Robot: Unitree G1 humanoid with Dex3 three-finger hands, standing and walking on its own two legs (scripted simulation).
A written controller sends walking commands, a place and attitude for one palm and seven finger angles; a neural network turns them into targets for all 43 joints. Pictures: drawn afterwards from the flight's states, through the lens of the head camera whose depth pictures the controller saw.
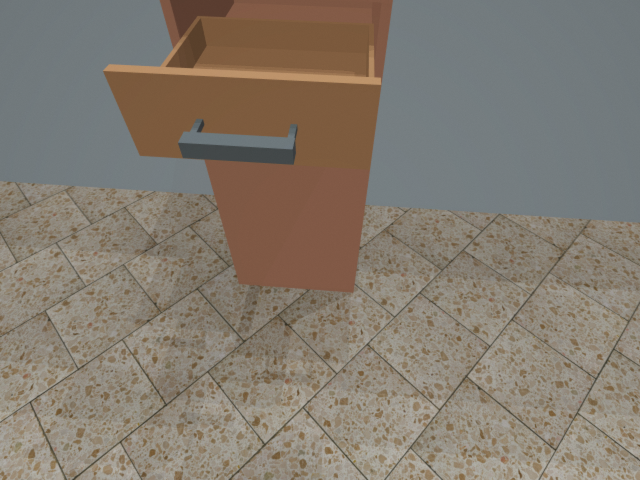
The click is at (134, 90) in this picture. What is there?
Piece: drawer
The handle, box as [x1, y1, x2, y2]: [178, 119, 297, 164]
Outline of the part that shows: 178,141 183,157 293,164 295,154 294,140 297,129 296,124 291,124 287,137 201,133 200,131 203,126 202,119 196,119 190,131 183,132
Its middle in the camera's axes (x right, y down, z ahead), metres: -0.12 -0.15 +0.57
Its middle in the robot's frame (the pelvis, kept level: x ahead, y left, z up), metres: +0.54 +0.14 +0.13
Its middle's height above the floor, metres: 0.91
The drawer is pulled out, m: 0.29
